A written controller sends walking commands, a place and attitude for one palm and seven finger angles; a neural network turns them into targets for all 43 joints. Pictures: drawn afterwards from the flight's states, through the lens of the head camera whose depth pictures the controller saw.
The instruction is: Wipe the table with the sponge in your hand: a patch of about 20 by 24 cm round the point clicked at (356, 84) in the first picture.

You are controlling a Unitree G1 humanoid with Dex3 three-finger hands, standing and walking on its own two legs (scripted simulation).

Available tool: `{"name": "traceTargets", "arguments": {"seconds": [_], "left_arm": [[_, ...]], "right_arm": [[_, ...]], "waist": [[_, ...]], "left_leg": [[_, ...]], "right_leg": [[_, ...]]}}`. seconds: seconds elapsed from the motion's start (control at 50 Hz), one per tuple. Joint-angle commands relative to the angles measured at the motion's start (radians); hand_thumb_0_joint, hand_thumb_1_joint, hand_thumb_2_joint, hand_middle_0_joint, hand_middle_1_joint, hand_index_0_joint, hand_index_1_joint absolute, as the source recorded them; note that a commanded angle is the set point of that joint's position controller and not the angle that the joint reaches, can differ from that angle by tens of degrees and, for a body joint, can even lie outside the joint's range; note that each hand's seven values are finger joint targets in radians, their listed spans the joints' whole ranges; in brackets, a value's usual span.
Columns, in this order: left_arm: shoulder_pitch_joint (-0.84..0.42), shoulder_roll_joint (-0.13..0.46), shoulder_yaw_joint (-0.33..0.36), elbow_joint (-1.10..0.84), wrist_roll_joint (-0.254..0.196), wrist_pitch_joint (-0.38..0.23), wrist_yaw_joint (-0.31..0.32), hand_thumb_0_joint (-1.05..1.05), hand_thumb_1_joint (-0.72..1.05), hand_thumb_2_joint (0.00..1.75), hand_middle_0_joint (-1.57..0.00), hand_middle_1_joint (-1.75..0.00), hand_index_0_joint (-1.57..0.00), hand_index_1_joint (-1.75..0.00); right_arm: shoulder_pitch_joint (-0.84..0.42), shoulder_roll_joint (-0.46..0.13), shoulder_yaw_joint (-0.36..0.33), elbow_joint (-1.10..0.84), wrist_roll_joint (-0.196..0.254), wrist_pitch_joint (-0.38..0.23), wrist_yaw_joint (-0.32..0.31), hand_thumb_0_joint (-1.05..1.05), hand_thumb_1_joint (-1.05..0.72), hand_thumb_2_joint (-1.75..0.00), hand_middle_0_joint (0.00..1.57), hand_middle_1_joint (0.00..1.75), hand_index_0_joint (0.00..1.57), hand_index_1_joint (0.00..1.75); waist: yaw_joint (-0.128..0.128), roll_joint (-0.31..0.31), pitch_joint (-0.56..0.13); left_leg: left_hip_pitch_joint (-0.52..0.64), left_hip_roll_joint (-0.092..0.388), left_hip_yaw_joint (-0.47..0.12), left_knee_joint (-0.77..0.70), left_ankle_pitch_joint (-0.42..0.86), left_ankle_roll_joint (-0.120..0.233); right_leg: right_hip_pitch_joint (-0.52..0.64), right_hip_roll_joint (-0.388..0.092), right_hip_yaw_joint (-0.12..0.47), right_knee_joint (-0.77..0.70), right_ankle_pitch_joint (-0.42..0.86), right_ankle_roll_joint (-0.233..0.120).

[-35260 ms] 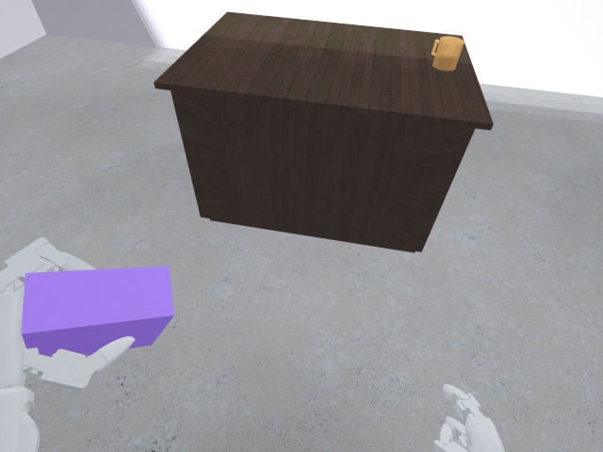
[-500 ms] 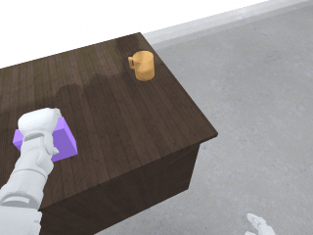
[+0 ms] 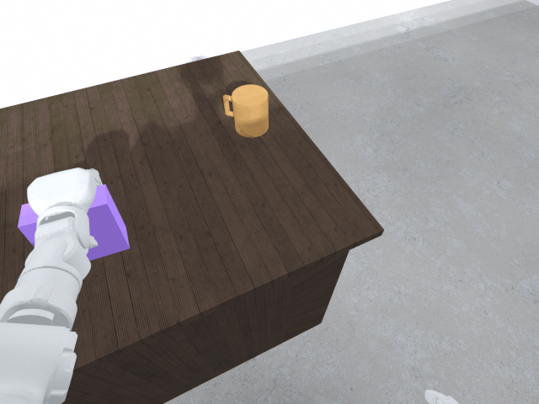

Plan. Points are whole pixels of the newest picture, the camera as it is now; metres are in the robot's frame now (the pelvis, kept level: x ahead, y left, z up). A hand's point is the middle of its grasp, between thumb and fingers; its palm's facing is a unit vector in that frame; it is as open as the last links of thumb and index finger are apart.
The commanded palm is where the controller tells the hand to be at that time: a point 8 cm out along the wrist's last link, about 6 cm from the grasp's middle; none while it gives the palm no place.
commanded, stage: slide across to the middle lane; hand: left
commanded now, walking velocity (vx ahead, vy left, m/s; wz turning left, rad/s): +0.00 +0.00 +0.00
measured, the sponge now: (84, 235) +0.38 +0.34 +0.00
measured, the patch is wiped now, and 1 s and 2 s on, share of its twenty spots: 0.40 0.50 0.65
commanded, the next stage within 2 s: wipe back along the middle lane in 0.72 s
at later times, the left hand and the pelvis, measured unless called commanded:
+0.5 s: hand (101, 196) +0.43 +0.31 +0.04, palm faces -0.07 -0.02 -1.00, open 9.6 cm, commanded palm +0.41 +0.28 +0.09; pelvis +0.02 +0.03 +0.00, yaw +1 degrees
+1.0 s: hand (135, 194) +0.44 +0.25 +0.04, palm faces -0.06 -0.03 -1.00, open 9.6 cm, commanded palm +0.40 +0.23 +0.08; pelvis +0.04 +0.01 +0.01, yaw +0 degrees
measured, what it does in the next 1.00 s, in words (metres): stands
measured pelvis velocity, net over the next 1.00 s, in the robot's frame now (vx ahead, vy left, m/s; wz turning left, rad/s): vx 0.04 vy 0.01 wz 0.00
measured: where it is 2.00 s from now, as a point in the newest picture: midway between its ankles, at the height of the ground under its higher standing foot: outside the picture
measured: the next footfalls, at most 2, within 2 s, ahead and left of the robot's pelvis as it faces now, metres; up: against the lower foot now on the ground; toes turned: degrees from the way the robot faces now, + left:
none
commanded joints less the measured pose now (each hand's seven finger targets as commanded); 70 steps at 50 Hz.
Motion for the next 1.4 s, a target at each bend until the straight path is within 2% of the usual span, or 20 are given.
{"name": "traceTargets", "arguments": {"seconds": [0.0, 0.02, 0.06, 0.08, 0.12, 0.18, 0.24, 0.28, 0.34, 0.36, 0.42, 0.5, 0.58, 0.64, 0.82, 0.92, 1.02, 1.14, 1.18, 1.38], "left_arm": [[-0.324, 0.252, 0.022, -0.054, 0.039, 0.028, 0.035, 0.0, 0.1, 1.3, -1.2, -1.6, -1.2, -1.6], [-0.341, 0.271, 0.04, -0.061, 0.038, 0.022, 0.035, 0.0, 0.1, 1.3, -1.2, -1.6, -1.2, -1.6], [-0.348, 0.268, 0.03, -0.031, 0.038, 0.024, 0.039, 0.0, 0.1, 1.3, -1.2, -1.6, -1.2, -1.6], [-0.401, 0.237, -0.003, -0.066, 0.038, 0.018, 0.038, 0.0, 0.1, 1.3, -1.2, -1.6, -1.2, -1.6], [-0.389, 0.228, 0.017, -0.095, 0.025, 0.01, 0.045, 0.0, 0.1, 1.3, -1.2, -1.6, -1.2, -1.6], [-0.441, 0.155, -0.044, -0.122, 0.014, 0.012, 0.048, 0.0, 0.1, 1.3, -1.2, -1.6, -1.2, -1.6], [-0.443, 0.125, -0.043, -0.185, -0.013, 0.011, 0.059, 0.0, 0.1, 1.3, -1.2, -1.6, -1.2, -1.6], [-0.474, 0.04, -0.106, -0.185, -0.024, 0.026, 0.063, 0.0, 0.1, 1.3, -1.2, -1.6, -1.2, -1.6], [-0.456, 0.018, -0.105, -0.155, -0.031, 0.062, 0.065, 0.0, 0.1, 1.3, -1.2, -1.6, -1.2, -1.6], [-0.503, -0.015, -0.14, -0.161, -0.032, 0.073, 0.066, 0.0, 0.1, 1.3, -1.2, -1.6, -1.2, -1.6], [-0.508, 0.007, -0.102, -0.15, -0.031, 0.098, 0.072, 0.0, 0.1, 1.3, -1.2, -1.6, -1.2, -1.6], [-0.478, -0.016, -0.122, -0.132, -0.017, 0.13, 0.065, 0.0, 0.1, 1.3, -1.2, -1.6, -1.2, -1.6], [-0.45, -0.046, -0.128, -0.153, -0.016, 0.151, 0.065, 0.0, 0.1, 1.3, -1.2, -1.6, -1.2, -1.6], [-0.431, -0.111, -0.169, -0.193, -0.026, 0.169, 0.061, 0.0, 0.1, 1.3, -1.2, -1.6, -1.2, -1.6], [-0.481, -0.156, -0.2, -0.208, -0.026, 0.233, 0.066, 0.0, 0.1, 1.3, -1.2, -1.6, -1.2, -1.6], [-0.334, -0.134, -0.165, -0.216, -0.038, 0.253, 0.058, 0.0, 0.1, 1.3, -1.2, -1.6, -1.2, -1.6], [-0.228, -0.134, -0.166, -0.242, -0.043, 0.288, 0.047, 0.0, 0.1, 1.3, -1.2, -1.6, -1.2, -1.6], [-0.131, -0.114, -0.169, -0.262, -0.056, 0.334, 0.026, 0.0, 0.1, 1.3, -1.2, -1.6, -1.2, -1.6], [-0.13, -0.1, -0.167, -0.286, -0.052, 0.343, 0.019, 0.0, 0.1, 1.3, -1.2, -1.6, -1.2, -1.6], [-0.072, -0.187, -0.235, -0.386, -0.053, 0.354, 0.006, 0.0, 0.1, 1.3, -1.2, -1.6, -1.2, -1.6]], "right_arm": [[0.009, -0.149, -0.049, -0.09, -0.009, -0.03, -0.003, 0.0, -0.9, -0.9, 0.2, 0.3, 0.2, 0.3], [0.008, -0.149, -0.047, -0.091, -0.009, -0.031, -0.003, 0.0, -0.9, -0.9, 0.2, 0.3, 0.2, 0.3], [0.023, -0.15, -0.048, -0.09, -0.01, -0.03, -0.004, 0.0, -0.9, -0.9, 0.2, 0.3, 0.2, 0.3], [0.018, -0.146, -0.047, -0.091, -0.01, -0.031, -0.004, 0.0, -0.9, -0.9, 0.2, 0.3, 0.2, 0.3], [0.015, -0.14, -0.054, -0.093, -0.013, -0.038, -0.002, 0.0, -0.9, -0.9, 0.2, 0.3, 0.2, 0.3], [0.019, -0.132, -0.057, -0.086, -0.013, -0.038, 0.001, 0.0, -0.9, -0.9, 0.2, 0.3, 0.2, 0.3], [0.011, -0.126, -0.064, -0.082, -0.016, -0.043, 0.003, 0.0, -0.9, -0.9, 0.2, 0.3, 0.2, 0.3], [0.0, -0.117, -0.063, -0.072, -0.015, -0.044, 0.006, 0.0, -0.9, -0.9, 0.2, 0.3, 0.2, 0.3], [-0.01, -0.12, -0.062, -0.054, -0.016, -0.044, 0.011, 0.0, -0.9, -0.9, 0.2, 0.3, 0.2, 0.3], [-0.019, -0.116, -0.059, -0.053, -0.015, -0.043, 0.012, 0.0, -0.9, -0.9, 0.2, 0.3, 0.2, 0.3], [-0.03, -0.116, -0.056, -0.047, -0.018, -0.043, 0.012, 0.0, -0.9, -0.9, 0.2, 0.3, 0.2, 0.3], [-0.033, -0.113, -0.053, -0.047, -0.025, -0.028, 0.022, 0.0, -0.9, -0.9, 0.2, 0.3, 0.2, 0.3], [-0.042, -0.108, -0.056, -0.052, -0.032, -0.017, 0.03, 0.0, -0.9, -0.9, 0.2, 0.3, 0.2, 0.3], [-0.065, -0.101, -0.055, -0.065, -0.031, -0.007, 0.037, 0.0, -0.9, -0.9, 0.2, 0.3, 0.2, 0.3], [-0.108, -0.092, -0.046, -0.063, -0.029, 0.016, 0.035, 0.0, -0.9, -0.9, 0.2, 0.3, 0.2, 0.3], [-0.138, -0.095, -0.04, -0.09, -0.028, 0.031, 0.031, 0.0, -0.9, -0.9, 0.2, 0.3, 0.2, 0.3], [-0.164, -0.098, -0.033, -0.114, -0.017, 0.045, 0.033, 0.0, -0.9, -0.9, 0.2, 0.3, 0.2, 0.3], [-0.194, -0.108, -0.023, -0.135, -0.008, 0.057, 0.022, 0.0, -0.9, -0.9, 0.2, 0.3, 0.2, 0.3], [-0.2, -0.107, -0.02, -0.14, -0.007, 0.061, 0.018, 0.0, -0.9, -0.9, 0.2, 0.3, 0.2, 0.3], [-0.246, -0.1, -0.02, -0.172, 0.0, 0.057, 0.014, 0.0, -0.9, -0.9, 0.2, 0.3, 0.2, 0.3]], "waist": [[-0.022, -0.041, -0.226], [-0.015, -0.02, -0.241], [-0.025, -0.054, -0.246], [-0.036, -0.035, -0.252], [-0.015, -0.009, -0.295], [-0.036, 0.001, -0.288], [-0.019, 0.026, -0.344], [-0.042, 0.023, -0.3], [-0.026, 0.01, -0.273], [-0.043, 0.02, -0.253], [-0.022, -0.019, -0.291], [-0.012, -0.014, -0.31], [-0.001, -0.015, -0.347], [-0.001, -0.012, -0.344], [-0.01, -0.034, -0.341], [0.022, -0.088, -0.378], [0.031, -0.107, -0.316], [0.039, -0.113, -0.246], [0.041, -0.093, -0.258], [0.045, -0.096, -0.224]], "left_leg": [[0.058, 0.018, -0.015, -0.076, 0.076, 0.018], [0.068, 0.021, -0.025, -0.082, 0.09, 0.014], [0.062, 0.021, -0.023, -0.075, 0.078, 0.016], [0.075, 0.024, -0.025, -0.077, 0.085, 0.014], [0.117, 0.03, -0.033, -0.08, 0.128, 0.01], [0.166, 0.039, -0.045, -0.079, 0.151, 0.0], [0.238, 0.047, -0.063, -0.084, 0.217, -0.018], [0.252, 0.054, -0.068, -0.091, 0.214, -0.027], [0.267, 0.058, -0.085, -0.104, 0.228, -0.038], [0.272, 0.061, -0.089, -0.11, 0.214, -0.043], [0.273, 0.061, -0.088, -0.115, 0.255, -0.046], [0.287, 0.058, -0.078, -0.102, 0.334, -0.054], [0.32, 0.061, -0.07, -0.085, 0.457, -0.062], [0.338, 0.065, -0.072, -0.074, 0.534, -0.066], [0.31, 0.047, -0.045, -0.08, 0.485, -0.05], [0.256, 0.028, -0.018, -0.09, 0.45, -0.026], [0.216, 0.017, -0.007, -0.106, 0.4, -0.01], [0.188, 0.003, 0.001, -0.133, 0.304, -0.001], [0.193, 0.001, 0.004, -0.137, 0.291, -0.001], [0.232, 0.007, -0.01, -0.154, 0.248, -0.006]], "right_leg": [[0.152, -0.053, 0.058, -0.07, 0.061, 0.005], [0.146, -0.05, 0.057, -0.065, 0.063, -0.002], [0.145, -0.048, 0.052, -0.065, 0.05, 0.005], [0.135, -0.049, 0.052, -0.063, 0.056, 0.004], [0.147, -0.045, 0.051, -0.062, 0.077, -0.003], [0.112, -0.04, 0.037, -0.061, 0.073, -0.002], [0.124, -0.034, 0.028, -0.054, 0.091, -0.008], [0.087, -0.033, 0.017, -0.058, 0.08, -0.004], [0.077, -0.03, 0.009, -0.057, 0.075, -0.011], [0.056, -0.03, 0.004, -0.057, 0.067, -0.008], [0.097, -0.031, 0.005, -0.054, 0.094, -0.013], [0.131, -0.031, 0.006, -0.053, 0.146, -0.014], [0.165, -0.033, 0.008, -0.046, 0.232, -0.014], [0.171, -0.035, 0.007, -0.042, 0.279, -0.011], [0.233, -0.044, 0.015, -0.049, 0.35, -0.012], [0.356, -0.055, 0.037, -0.05, 0.461, -0.01], [0.389, -0.062, 0.048, -0.064, 0.487, -0.009], [0.401, -0.064, 0.071, -0.091, 0.436, -0.008], [0.407, -0.066, 0.079, -0.094, 0.424, -0.009], [0.346, -0.054, 0.067, -0.109, 0.294, -0.018]]}}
